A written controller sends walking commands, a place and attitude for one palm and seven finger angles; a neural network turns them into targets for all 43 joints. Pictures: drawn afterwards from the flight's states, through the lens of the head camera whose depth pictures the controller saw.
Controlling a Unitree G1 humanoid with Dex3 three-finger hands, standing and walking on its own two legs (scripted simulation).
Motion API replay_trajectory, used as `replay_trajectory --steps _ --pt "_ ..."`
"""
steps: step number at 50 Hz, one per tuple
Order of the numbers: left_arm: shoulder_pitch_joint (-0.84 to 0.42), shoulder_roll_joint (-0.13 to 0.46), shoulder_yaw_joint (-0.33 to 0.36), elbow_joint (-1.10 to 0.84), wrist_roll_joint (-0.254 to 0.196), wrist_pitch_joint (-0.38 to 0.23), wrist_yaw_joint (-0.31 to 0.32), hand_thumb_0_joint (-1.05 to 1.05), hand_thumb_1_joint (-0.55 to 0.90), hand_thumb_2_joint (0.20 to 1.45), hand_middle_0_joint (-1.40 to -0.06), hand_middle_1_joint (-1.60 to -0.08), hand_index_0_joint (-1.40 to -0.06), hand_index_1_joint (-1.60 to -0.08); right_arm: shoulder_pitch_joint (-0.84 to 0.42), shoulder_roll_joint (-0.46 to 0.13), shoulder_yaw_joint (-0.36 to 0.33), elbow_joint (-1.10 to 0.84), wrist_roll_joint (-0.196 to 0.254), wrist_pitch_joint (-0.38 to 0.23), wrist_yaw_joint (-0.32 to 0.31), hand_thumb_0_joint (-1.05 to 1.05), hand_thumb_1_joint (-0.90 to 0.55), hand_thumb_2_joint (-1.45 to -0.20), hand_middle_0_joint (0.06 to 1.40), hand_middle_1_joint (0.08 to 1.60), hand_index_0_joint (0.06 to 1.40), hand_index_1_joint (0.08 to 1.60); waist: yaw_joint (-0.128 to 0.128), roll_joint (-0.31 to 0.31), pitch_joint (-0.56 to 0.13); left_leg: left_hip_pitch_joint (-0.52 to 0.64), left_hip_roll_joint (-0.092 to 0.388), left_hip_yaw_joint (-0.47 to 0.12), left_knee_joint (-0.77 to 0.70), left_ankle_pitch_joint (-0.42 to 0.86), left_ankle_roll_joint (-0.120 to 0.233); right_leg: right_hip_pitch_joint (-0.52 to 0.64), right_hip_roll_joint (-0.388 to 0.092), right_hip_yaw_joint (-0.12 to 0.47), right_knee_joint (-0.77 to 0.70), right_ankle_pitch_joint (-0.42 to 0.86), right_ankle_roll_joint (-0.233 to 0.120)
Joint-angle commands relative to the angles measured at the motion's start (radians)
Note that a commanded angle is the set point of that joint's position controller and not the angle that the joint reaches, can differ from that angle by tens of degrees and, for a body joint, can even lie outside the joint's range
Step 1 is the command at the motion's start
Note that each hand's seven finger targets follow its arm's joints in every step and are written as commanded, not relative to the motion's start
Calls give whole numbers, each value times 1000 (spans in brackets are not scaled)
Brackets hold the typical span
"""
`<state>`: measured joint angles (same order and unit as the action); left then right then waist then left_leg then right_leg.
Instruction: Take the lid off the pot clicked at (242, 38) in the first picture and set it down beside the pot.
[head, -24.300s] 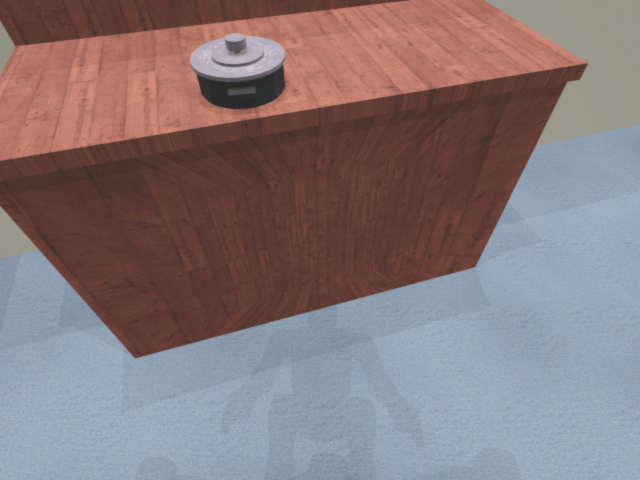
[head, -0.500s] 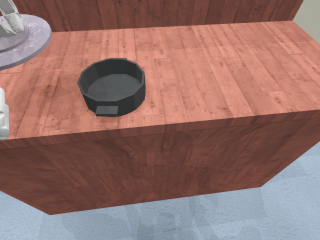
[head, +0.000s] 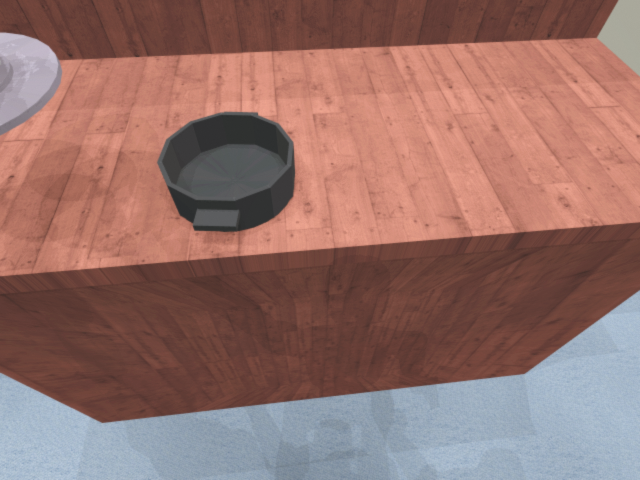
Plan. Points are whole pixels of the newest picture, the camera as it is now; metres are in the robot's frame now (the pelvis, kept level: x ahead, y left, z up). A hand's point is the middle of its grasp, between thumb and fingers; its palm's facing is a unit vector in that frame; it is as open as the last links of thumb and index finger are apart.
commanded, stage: lower the lid onto the table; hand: left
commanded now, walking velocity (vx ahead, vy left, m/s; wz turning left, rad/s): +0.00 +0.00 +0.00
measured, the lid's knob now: out of the picture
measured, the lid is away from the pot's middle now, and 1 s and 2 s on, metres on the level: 0.25 0.24 0.24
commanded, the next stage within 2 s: none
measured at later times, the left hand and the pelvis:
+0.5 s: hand out of the picture +0.47 +0.31 +0.26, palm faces -0.26 -0.27 -0.93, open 3.4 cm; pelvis +0.00 +0.00 +0.00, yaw +0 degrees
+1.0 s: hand out of the picture +0.46 +0.32 +0.22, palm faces -0.33 -0.27 -0.91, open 3.4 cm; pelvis +0.00 +0.00 +0.00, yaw +0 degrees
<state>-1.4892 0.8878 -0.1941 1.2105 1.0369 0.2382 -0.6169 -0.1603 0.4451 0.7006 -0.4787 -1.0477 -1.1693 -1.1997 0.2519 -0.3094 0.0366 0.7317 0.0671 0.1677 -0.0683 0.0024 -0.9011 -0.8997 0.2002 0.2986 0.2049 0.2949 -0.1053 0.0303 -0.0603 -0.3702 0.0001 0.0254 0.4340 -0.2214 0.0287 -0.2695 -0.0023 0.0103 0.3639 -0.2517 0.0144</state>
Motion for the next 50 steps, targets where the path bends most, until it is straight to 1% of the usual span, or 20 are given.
replay_trajectory --steps 1,5,6,12,13,15,20,21,25,26,28,30,32,35,37,40,42,45,46,50 --pt "-643 143 4 -218 3 23 50 0 756 834 -737 -1196 -1172 -1199 28 -173 -61 -54 -4 -44 -14 0 -900 -900 200 300 200 300 -21 138 -441 431 -10 -12 39 532 39 -18 43 -34 -16 344 -39" --pt "-543 82 -42 -104 -7 54 43 0 756 834 -737 -1196 -1172 -1199 42 -176 -50 -42 -3 -74 -17 0 -900 -900 200 300 200 300 -24 95 -369 379 -16 -7 26 490 35 -32 43 -48 -23 337 -45" --pt "-569 134 -8 -103 13 56 51 0 756 834 -737 -1196 -1172 -1199 42 -179 -48 -34 -7 -70 -15 0 -900 -900 200 300 200 300 -20 69 -379 354 -20 -9 20 442 35 -14 44 -41 -23 320 -39" --pt "-618 147 -6 -114 12 54 67 0 756 834 -737 -1196 -1172 -1199 43 -180 -51 -30 -7 -84 -26 0 -900 -900 200 300 200 300 -24 52 -396 342 -23 -6 17 405 47 1 40 -34 -17 332 -38" --pt "-641 175 15 -145 16 52 69 0 756 834 -737 -1196 -1172 -1199 44 -180 -52 -34 -9 -84 -26 0 -900 -900 200 300 200 300 -20 72 -420 353 -22 -7 18 424 46 11 39 -32 -13 342 -38" --pt "-626 123 -20 -159 3 48 67 0 756 834 -737 -1196 -1172 -1199 54 -175 -56 -40 -10 -96 -26 0 -900 -900 200 300 200 300 -19 107 -446 399 -18 -13 42 557 38 -5 44 -40 -2 384 -45" --pt "-549 138 8 -123 11 41 74 0 756 834 -737 -1196 -1172 -1199 68 -178 -59 -46 -13 -87 -17 0 -900 -900 200 300 200 300 -15 106 -440 379 -17 -10 53 571 30 -11 46 -39 11 384 -46" --pt "-574 185 41 -132 24 39 81 0 756 834 -737 -1196 -1172 -1199 73 -181 -60 -41 -13 -78 -12 0 -900 -900 200 300 200 300 -13 81 -443 365 -17 -17 55 561 32 -2 49 -34 12 384 -40" --pt "-518 142 10 -97 7 33 78 0 756 834 -737 -1196 -1172 -1199 76 -181 -60 -50 -10 -75 -16 0 -900 -900 200 300 200 300 -20 67 -407 341 -20 -3 52 518 37 -7 47 -37 9 378 -43" --pt "-574 203 49 -136 23 30 85 0 756 834 -737 -1196 -1172 -1199 80 -186 -61 -42 -12 -68 -13 0 -900 -900 200 300 200 300 -18 72 -435 343 -18 -10 49 506 36 4 47 -31 12 374 -38" --pt "-547 187 32 -87 24 26 84 0 756 834 -737 -1196 -1172 -1199 85 -180 -61 -46 -11 -67 -17 0 -900 -900 200 300 200 300 -26 51 -410 308 -28 -1 51 454 46 8 48 -31 8 371 -37" --pt "-553 159 10 -139 1 18 80 0 756 834 -737 -1196 -1172 -1199 79 -182 -62 -49 -5 -72 -20 0 -900 -900 200 300 200 300 -23 101 -434 353 -16 1 54 528 39 2 45 -32 13 400 -43" --pt "-578 223 64 -143 22 9 91 0 756 834 -737 -1196 -1172 -1199 89 -181 -67 -46 -11 -69 -19 0 -900 -900 200 300 200 300 -22 105 -463 363 -20 -9 71 539 44 -3 50 -26 21 395 -40" --pt "-529 162 27 -157 1 6 84 0 756 834 -737 -1196 -1172 -1199 94 -177 -71 -54 -8 -76 -16 0 -900 -900 200 300 200 300 -22 120 -463 390 -14 -7 84 620 37 -14 51 -33 26 425 -42" --pt "-500 210 68 -127 16 2 88 0 756 834 -737 -1196 -1172 -1199 99 -179 -71 -52 -12 -67 -11 0 -900 -900 200 300 200 300 -20 93 -445 352 -20 -8 89 588 43 -9 54 -29 34 426 -37" --pt "-440 155 24 -106 -7 -4 82 0 756 834 -737 -1196 -1172 -1199 86 -181 -67 -60 -5 -59 -10 0 -900 -900 200 300 200 300 -23 84 -396 323 -19 2 79 538 37 -14 50 -36 30 406 -41" --pt "-502 215 67 -151 8 -11 91 0 756 834 -737 -1196 -1172 -1199 86 -182 -70 -61 -9 -53 -13 0 -900 -900 200 300 200 300 -25 93 -428 327 -23 0 82 512 46 -6 50 -27 31 402 -38" --pt "-474 171 29 -123 -11 -14 85 0 756 834 -737 -1196 -1172 -1199 85 -184 -67 -55 -4 -61 -21 0 -900 -900 200 300 200 300 -32 86 -401 327 -20 3 74 477 46 -22 51 -34 23 380 -40" --pt "-510 236 77 -162 -1 -19 94 0 756 834 -737 -1196 -1172 -1199 90 -188 -69 -53 -7 -58 -20 0 -900 -900 200 300 200 300 -27 89 -440 337 -19 -4 76 471 45 -11 50 -27 29 375 -35" --pt "-443 168 27 -102 -18 -29 89 0 756 834 -737 -1196 -1172 -1199 90 -184 -65 -49 -2 -68 -28 0 -900 -900 200 300 200 300 -34 79 -394 322 -18 5 75 458 46 -34 52 -37 26 366 -39"
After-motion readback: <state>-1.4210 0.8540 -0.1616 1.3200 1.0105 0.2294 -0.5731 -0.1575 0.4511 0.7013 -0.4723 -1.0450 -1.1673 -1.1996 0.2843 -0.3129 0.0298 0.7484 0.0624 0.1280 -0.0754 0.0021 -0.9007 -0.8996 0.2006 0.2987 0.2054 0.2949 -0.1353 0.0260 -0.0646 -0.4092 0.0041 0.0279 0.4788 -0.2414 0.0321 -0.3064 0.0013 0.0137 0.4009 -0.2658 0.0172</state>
